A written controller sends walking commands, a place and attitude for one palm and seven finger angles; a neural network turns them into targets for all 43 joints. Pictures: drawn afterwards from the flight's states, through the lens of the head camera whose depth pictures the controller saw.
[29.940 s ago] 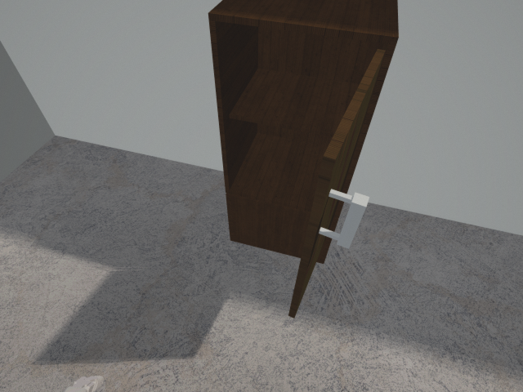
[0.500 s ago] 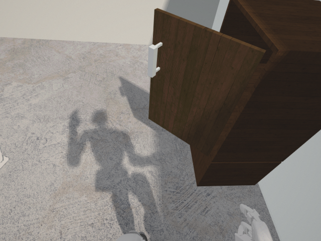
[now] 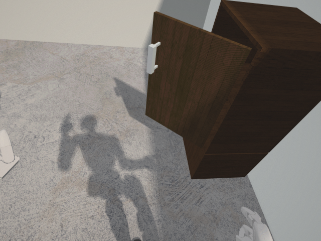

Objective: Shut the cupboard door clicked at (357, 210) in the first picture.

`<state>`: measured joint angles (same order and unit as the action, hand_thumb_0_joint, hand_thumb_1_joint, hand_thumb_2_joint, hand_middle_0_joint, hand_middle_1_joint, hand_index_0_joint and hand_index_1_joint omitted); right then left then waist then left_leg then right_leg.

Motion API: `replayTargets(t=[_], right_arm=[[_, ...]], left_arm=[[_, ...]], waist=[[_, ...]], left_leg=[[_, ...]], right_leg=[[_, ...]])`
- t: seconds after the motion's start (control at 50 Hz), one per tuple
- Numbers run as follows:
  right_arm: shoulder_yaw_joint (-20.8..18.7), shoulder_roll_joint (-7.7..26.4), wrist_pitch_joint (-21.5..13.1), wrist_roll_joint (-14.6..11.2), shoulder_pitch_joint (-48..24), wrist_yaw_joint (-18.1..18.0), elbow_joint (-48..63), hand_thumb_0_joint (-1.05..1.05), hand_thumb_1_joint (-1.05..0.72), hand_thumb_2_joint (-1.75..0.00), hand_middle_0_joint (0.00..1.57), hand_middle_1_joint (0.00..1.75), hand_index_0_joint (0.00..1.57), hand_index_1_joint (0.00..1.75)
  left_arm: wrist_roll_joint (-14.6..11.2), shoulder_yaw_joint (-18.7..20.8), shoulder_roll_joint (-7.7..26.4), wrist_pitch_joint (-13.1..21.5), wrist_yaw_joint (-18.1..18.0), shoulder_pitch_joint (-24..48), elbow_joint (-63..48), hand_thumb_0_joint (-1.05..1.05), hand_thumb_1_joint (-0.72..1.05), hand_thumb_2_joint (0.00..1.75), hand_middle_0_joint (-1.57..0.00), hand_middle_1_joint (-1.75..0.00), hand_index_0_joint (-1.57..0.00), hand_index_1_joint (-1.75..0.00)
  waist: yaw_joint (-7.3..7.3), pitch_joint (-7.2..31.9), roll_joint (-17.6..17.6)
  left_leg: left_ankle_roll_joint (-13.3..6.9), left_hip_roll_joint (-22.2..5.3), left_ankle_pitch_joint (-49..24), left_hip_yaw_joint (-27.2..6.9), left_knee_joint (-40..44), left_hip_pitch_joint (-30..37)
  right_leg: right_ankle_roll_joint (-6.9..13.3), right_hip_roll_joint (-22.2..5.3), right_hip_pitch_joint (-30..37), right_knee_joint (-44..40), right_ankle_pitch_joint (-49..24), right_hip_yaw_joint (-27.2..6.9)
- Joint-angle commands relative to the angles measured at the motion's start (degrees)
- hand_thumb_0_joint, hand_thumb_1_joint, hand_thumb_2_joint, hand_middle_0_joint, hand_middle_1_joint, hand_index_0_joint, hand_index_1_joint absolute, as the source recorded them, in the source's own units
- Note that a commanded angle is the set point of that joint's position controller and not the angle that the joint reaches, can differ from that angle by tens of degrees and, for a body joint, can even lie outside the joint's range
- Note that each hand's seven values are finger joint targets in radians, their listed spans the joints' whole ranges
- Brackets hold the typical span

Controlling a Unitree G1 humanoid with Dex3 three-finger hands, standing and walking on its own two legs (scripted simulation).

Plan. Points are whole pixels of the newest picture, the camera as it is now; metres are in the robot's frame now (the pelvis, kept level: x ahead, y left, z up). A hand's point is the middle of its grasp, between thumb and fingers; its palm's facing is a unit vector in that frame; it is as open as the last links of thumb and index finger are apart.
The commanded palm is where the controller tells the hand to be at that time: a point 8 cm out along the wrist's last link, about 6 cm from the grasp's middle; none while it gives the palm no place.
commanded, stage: stop stepping back and stand still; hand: left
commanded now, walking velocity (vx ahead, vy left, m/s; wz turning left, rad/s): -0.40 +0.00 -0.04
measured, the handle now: (154, 57) +0.83 +0.07 +0.01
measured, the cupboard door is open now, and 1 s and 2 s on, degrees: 50 50 50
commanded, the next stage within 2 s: let the arm hang, fingers relaxed in 1.88 s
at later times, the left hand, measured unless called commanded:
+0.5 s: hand out of the picture +0.14 +0.30 +0.17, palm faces +0.46 -0.85 -0.27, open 7.4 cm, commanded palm +0.07 +0.34 +0.18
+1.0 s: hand out of the picture +0.04 +0.35 +0.18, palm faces +0.34 -0.84 -0.43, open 7.4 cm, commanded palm -0.01 +0.40 +0.18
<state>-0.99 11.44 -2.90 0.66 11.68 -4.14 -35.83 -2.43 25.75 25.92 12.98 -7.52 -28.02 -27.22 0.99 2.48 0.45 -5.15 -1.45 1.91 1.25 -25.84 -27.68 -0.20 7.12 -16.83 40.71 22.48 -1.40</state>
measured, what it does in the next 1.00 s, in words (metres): walks backwards: right foot, then left foot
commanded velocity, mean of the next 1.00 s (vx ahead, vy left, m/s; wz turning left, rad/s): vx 0.12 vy -0.08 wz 0.00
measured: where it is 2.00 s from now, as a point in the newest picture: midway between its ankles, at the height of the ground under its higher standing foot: outside the picture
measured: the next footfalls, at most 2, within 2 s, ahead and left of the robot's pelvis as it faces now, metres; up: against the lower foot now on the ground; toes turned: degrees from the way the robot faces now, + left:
right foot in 0.16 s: -0.15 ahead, -0.12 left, +0.00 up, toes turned -4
left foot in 0.70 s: +0.00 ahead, +0.19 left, +0.00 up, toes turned +1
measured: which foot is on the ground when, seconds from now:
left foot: down 0.00-0.54, up 0.56-0.68, down 0.70-1.00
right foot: up 0.00-0.14, down 0.16-0.72, up 0.74-1.00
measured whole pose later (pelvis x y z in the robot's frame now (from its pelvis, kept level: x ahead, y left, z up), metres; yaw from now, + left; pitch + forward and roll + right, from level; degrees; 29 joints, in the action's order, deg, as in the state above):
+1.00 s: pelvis -0.16 +0.10 +0.01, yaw -2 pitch -1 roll -3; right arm 3.6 5.6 -2.5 0.8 11.4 -2.2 -31.7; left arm -2.7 21.9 26.4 6.3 -8.4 -32.2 -33.2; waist 1.0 1.7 -1.0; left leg -0.3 -3.5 16.7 4.9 -27.2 -21.6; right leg 3.2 5.3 -11.5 32.0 26.5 8.1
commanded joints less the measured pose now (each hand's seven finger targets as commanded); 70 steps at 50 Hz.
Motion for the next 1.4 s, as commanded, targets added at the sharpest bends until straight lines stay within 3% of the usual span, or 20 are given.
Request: replayTargets(t=[0.0, 0.16, 0.34, 0.44, 0.48, 0.5, 0.52, 0.54, 0.58, 0.64, 0.68, 0.74, 0.82, 0.94, 1.0, 1.06, 1.22, 1.26, 1.3, 1.38], right_arm=[[-2.64, 8.00, -5.09, -0.18, -6.41, 0.68, 9.32, 0.00, -0.90, -0.90, 0.20, 0.30, 0.20, 0.30], [-1.54, 7.35, -4.70, 0.94, -3.19, 0.35, 6.53, 0.00, -0.90, -0.90, 0.20, 0.30, 0.20, 0.30], [-1.14, 8.24, -2.73, -0.65, -3.61, -1.89, 6.38, 0.00, -0.90, -0.90, 0.20, 0.30, 0.20, 0.30], [-1.11, 9.06, -5.67, -0.27, -4.94, -1.19, 7.79, 0.00, -0.90, -0.90, 0.20, 0.30, 0.20, 0.30], [-2.82, 7.48, -6.12, 0.63, -5.20, 0.28, 8.92, 0.00, -0.90, -0.90, 0.20, 0.30, 0.20, 0.30], [-3.39, 6.42, -5.57, -0.26, -4.07, 1.22, 9.34, 0.00, -0.90, -0.90, 0.20, 0.30, 0.20, 0.30], [-3.57, 5.87, -4.51, -3.05, -2.26, 2.23, 9.22, 0.00, -0.90, -0.90, 0.20, 0.30, 0.20, 0.30], [-5.18, 7.79, -4.24, -3.89, -3.19, 2.19, 8.33, 0.00, -0.90, -0.90, 0.20, 0.30, 0.20, 0.30], [-1.05, 3.46, -2.28, -0.25, -2.51, 2.19, 7.91, 0.00, -0.90, -0.90, 0.20, 0.30, 0.20, 0.30], [-1.82, 7.29, -4.78, -1.40, -1.90, 0.23, 4.86, 0.00, -0.90, -0.90, 0.20, 0.30, 0.20, 0.30], [-2.42, 9.99, -6.01, -1.78, -2.19, -0.98, 7.47, 0.00, -0.90, -0.90, 0.20, 0.30, 0.20, 0.30], [-1.29, 7.57, -7.07, -0.46, -3.57, -0.04, 5.93, 0.00, -0.90, -0.90, 0.20, 0.30, 0.20, 0.30], [-0.97, 6.88, -5.00, -0.36, -6.75, 1.87, 8.54, 0.00, -0.90, -0.90, 0.20, 0.30, 0.20, 0.30], [-0.24, 5.06, -0.72, -0.07, -5.48, 0.21, 10.55, 0.00, -0.90, -0.90, 0.20, 0.30, 0.20, 0.30], [-0.72, 5.45, 0.42, -0.23, -5.39, 0.39, 9.01, 0.00, -0.90, -0.90, 0.20, 0.30, 0.20, 0.30], [-1.50, 6.38, -0.68, -0.90, -3.98, -0.03, 8.40, 0.00, -0.90, -0.90, 0.20, 0.30, 0.20, 0.30], [-1.50, 6.86, -4.05, -0.49, -3.56, -2.35, 7.66, 0.00, -0.90, -0.90, 0.20, 0.30, 0.20, 0.30], [-2.58, 9.58, -4.32, -0.93, -3.74, -2.29, 8.98, 0.00, -0.90, -0.90, 0.20, 0.30, 0.20, 0.30], [-1.66, 7.36, -4.68, -0.21, -3.74, -1.39, 7.34, 0.00, -0.90, -0.90, 0.20, 0.30, 0.20, 0.30], [-1.03, 6.89, -5.46, -0.84, -3.27, 0.03, 6.93, 0.00, -0.90, -0.90, 0.20, 0.30, 0.20, 0.30]], left_arm=[[-2.49, 6.00, 9.57, 3.63, -0.60, -3.80, -18.92, 0.00, 0.90, 0.90, -0.20, -0.30, -0.20, -0.30], [-2.45, 9.96, 13.73, 3.25, -2.92, -1.44, -15.79, 0.00, 0.90, 0.90, -0.20, -0.30, -0.20, -0.30], [-1.43, 5.61, 12.77, -1.84, -2.35, 9.28, -15.11, 0.00, 0.90, 0.90, -0.20, -0.30, -0.20, -0.30], [-1.62, 7.31, 13.38, -0.90, -1.75, 13.50, -18.48, 0.00, 0.90, 0.90, -0.20, -0.30, -0.20, -0.30], [-3.01, 9.85, 13.54, -0.74, -0.98, 5.14, -17.91, 0.00, 0.90, 0.90, -0.20, -0.30, -0.20, -0.30], [-3.25, 10.68, 13.30, -0.27, -0.68, -2.90, -16.32, 0.00, 0.90, 0.90, -0.20, -0.30, -0.20, -0.30], [-2.58, 11.06, 13.89, 0.88, -0.76, -8.63, -17.62, 0.00, 0.90, 0.90, -0.20, -0.30, -0.20, -0.30], [-3.79, 12.99, 13.53, 1.19, -1.17, -7.82, -19.13, 0.00, 0.90, 0.90, -0.20, -0.30, -0.20, -0.30], [-2.34, 12.48, 13.34, 0.47, -1.08, 0.26, -19.93, 0.00, 0.90, 0.90, -0.20, -0.30, -0.20, -0.30], [-0.27, 4.60, 8.51, 0.74, -3.20, 10.80, -13.37, 0.00, 0.90, 0.90, -0.20, -0.30, -0.20, -0.30], [0.35, 3.34, 8.98, 0.85, -4.01, 14.45, -14.93, 0.00, 0.90, 0.90, -0.20, -0.30, -0.20, -0.30], [-0.35, 4.61, 10.67, 0.79, -2.49, 13.33, -14.13, 0.00, 0.90, 0.90, -0.20, -0.30, -0.20, -0.30], [-0.06, 1.63, 6.26, -0.85, -1.81, 5.00, -18.67, 0.00, 0.90, 0.90, -0.20, -0.30, -0.20, -0.30], [-0.57, 6.30, 11.17, -3.99, -2.81, -2.83, -15.05, 0.00, 0.90, 0.90, -0.20, -0.30, -0.20, -0.30], [-0.80, 9.43, 14.81, -3.72, -2.95, 2.20, -16.83, 0.00, 0.90, 0.90, -0.20, -0.30, -0.20, -0.30], [-0.53, 4.99, 8.47, -2.58, -3.25, 1.68, -5.52, 0.00, 0.90, 0.90, -0.20, -0.30, -0.20, -0.30], [0.94, 2.03, 8.73, -0.40, -5.06, 7.55, -14.79, 0.00, 0.90, 0.90, -0.20, -0.30, -0.20, -0.30], [0.73, 4.07, 9.99, 0.38, -4.87, 6.42, -19.77, 0.00, 0.90, 0.90, -0.20, -0.30, -0.20, -0.30], [0.41, 6.80, 10.92, 0.95, -4.06, 2.54, -15.46, 0.00, 0.90, 0.90, -0.20, -0.30, -0.20, -0.30], [0.62, 7.86, 9.99, 1.59, -3.55, -2.74, -15.39, 0.00, 0.90, 0.90, -0.20, -0.30, -0.20, -0.30]], waist=[[-2.21, 12.24, 13.61], [-0.48, 13.93, 4.09], [2.44, -7.17, -1.49], [-1.24, -1.61, 25.43], [-3.98, 5.07, 23.41], [-5.44, 6.69, 15.96], [-4.75, 3.22, -14.14], [-3.15, -2.91, -26.86], [1.17, -4.08, -8.82], [1.66, -3.07, 6.77], [0.26, 0.13, 19.32], [0.94, 1.18, 10.25], [-1.48, 2.98, 12.85], [-1.20, 2.99, 11.75], [-0.99, -0.91, -7.54], [0.27, -4.16, -8.28], [-0.59, -0.05, -1.96], [-0.61, 2.34, 13.89], [0.17, 0.78, 16.46], [-0.63, 1.00, 12.05]], left_leg=[[4.04, -12.39, 24.77, -11.22, 19.49, 5.89], [9.18, -4.36, 7.96, 0.54, 0.55, 25.08], [8.18, -1.53, 18.30, -3.51, -16.39, 21.85], [16.32, -7.89, 47.35, -20.31, 26.52, 4.44], [23.85, -2.96, 36.55, -6.86, 27.07, -2.21], [24.81, 3.72, 29.61, 4.45, 9.30, -2.17], [16.72, 7.92, 22.80, 5.55, -37.79, 8.40], [10.05, 3.82, 25.82, -12.98, -63.58, 8.32], [6.68, -4.68, 25.13, -9.15, -41.22, -5.28], [5.80, -0.21, 11.21, 2.28, -5.94, 15.05], [0.28, -14.96, 14.27, -19.87, 4.91, 21.04], [1.23, -18.39, 34.58, -31.89, 17.30, 12.66], [3.52, -14.14, 39.60, -12.49, 20.37, 4.73], [5.82, -7.62, 36.60, -1.02, 8.63, -1.21], [6.54, -0.53, 23.09, 0.27, -34.05, -12.87], [6.69, -2.71, 18.58, -1.75, -35.94, -12.58], [4.36, -0.85, 13.17, 6.17, -1.02, 17.05], [0.25, -12.77, 4.75, -11.51, 5.06, 24.79], [-1.33, -17.37, 12.74, -18.57, 12.78, 16.43], [1.08, -12.40, 8.55, -5.80, 5.92, 9.98]], right_leg=[[1.37, -0.61, 8.49, -5.69, 6.69, 3.69], [5.18, -11.76, -3.57, -25.28, -0.93, -0.56], [8.49, -15.54, -25.56, -25.50, 20.36, -1.40], [2.68, 3.08, 2.99, 5.34, 15.71, 8.29], [3.80, 6.20, 18.95, 0.13, 17.93, 14.00], [7.16, 1.48, 20.45, -11.70, 18.26, 12.08], [12.81, -17.32, -5.34, -25.82, 20.60, -11.14], [20.62, -30.68, -28.13, -30.92, 21.17, -30.82], [13.83, -22.08, -9.97, -21.37, 7.37, -10.04], [5.70, -12.91, -6.32, -7.41, -6.28, -2.03], [0.31, -6.06, -12.92, 5.51, 3.59, 1.68], [-0.02, -5.69, -10.75, 17.19, 5.66, -2.59], [0.97, -3.60, 0.23, 13.06, 1.36, 4.78], [4.30, -1.96, 17.07, -14.35, 4.57, 9.46], [16.19, -28.02, 6.35, -33.61, 14.25, -26.90], [13.34, -24.19, 0.94, -32.88, 23.56, -23.55], [7.06, -15.76, 0.23, -18.38, 0.44, -2.84], [1.52, -8.65, -6.52, -1.85, -2.78, 3.02], [0.07, -7.25, -5.07, 3.38, 5.47, 2.80], [-0.27, -7.58, 5.95, -11.62, -6.29, 4.48]])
